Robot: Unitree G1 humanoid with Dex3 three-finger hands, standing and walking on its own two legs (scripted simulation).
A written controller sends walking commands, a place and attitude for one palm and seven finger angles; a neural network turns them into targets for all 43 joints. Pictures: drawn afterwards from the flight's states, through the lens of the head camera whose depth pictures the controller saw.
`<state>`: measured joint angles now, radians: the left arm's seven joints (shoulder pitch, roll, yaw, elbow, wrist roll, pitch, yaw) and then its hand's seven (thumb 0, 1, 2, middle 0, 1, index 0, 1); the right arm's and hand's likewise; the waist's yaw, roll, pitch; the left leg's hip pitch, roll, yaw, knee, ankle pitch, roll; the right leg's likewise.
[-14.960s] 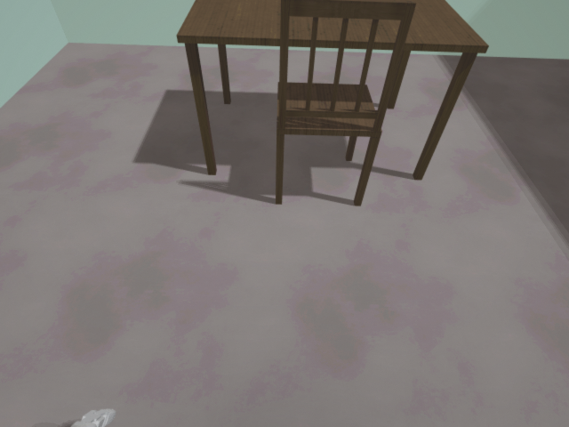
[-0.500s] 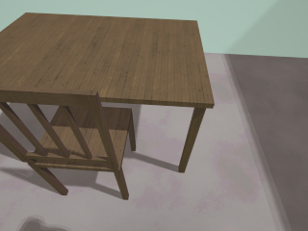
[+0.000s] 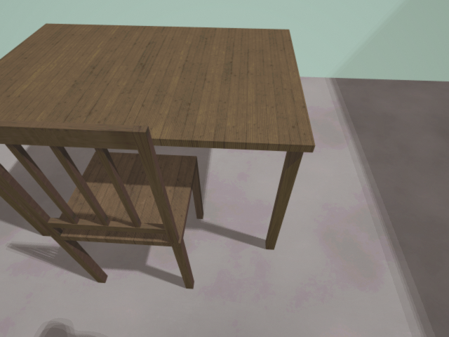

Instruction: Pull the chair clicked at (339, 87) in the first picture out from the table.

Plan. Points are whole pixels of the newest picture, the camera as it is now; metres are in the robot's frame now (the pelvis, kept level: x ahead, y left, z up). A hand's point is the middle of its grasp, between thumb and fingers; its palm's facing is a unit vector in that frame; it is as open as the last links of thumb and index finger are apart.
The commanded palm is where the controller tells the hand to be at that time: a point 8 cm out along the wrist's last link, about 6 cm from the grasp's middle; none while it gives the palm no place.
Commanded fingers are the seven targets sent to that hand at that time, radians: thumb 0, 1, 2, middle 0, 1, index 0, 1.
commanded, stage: look again from close up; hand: left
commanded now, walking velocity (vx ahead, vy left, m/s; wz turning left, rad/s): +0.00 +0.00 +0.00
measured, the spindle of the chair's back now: (85, 190) +0.45 +0.39 -0.08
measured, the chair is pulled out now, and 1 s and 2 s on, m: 0.00 0.00 0.00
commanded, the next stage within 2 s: raise the hand toward the chair's back in 0.30 s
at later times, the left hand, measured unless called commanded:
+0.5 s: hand out of the picture +0.07 +0.18 -0.13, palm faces +0.19 -0.95 -0.25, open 7.3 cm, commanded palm +0.11 +0.20 -0.07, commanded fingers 0.00 0.76 0.84 -0.19 -0.28 -0.19 -0.28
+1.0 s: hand out of the picture +0.13 +0.17 -0.05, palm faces +0.10 -0.99 -0.08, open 10.8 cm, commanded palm +0.12 +0.21 -0.06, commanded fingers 0.00 0.18 0.59 -0.13 -0.19 -0.13 -0.19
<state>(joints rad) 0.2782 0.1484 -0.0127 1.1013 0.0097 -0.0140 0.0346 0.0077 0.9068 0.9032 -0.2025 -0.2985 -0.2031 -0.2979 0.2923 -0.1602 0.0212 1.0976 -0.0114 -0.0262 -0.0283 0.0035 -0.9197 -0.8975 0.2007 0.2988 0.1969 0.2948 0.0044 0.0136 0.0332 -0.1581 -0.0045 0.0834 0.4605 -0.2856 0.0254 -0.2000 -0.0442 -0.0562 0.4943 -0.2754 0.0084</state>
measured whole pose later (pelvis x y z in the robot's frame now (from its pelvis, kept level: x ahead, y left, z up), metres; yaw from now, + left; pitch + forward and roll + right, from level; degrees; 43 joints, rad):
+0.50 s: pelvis +0.00 -0.01 +0.00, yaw +0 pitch +0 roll +0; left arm 0.46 0.19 0.00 0.52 -0.09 0.05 0.10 0.06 0.96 0.90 -0.21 -0.30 -0.21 -0.30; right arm 0.35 -0.18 0.02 0.99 0.03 -0.17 -0.07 0.02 -0.93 -0.90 0.20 0.30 0.20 0.30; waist 0.02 0.01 0.03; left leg -0.18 0.02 0.07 0.50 -0.31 0.00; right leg -0.22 -0.02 -0.07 0.52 -0.30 -0.01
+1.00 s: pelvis -0.05 -0.03 -0.11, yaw +3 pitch +15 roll -2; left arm 0.48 0.21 0.13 -0.06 -0.25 -0.60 -0.28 0.02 0.40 0.69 -0.15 -0.22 -0.15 -0.22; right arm 0.10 -0.25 -0.02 0.49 0.00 -0.26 -0.02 0.01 -0.91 -0.90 0.20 0.30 0.20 0.30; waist 0.08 0.00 -0.13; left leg -0.98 0.05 -0.04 1.29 -0.57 -0.02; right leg -0.95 -0.04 -0.16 1.25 -0.56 -0.06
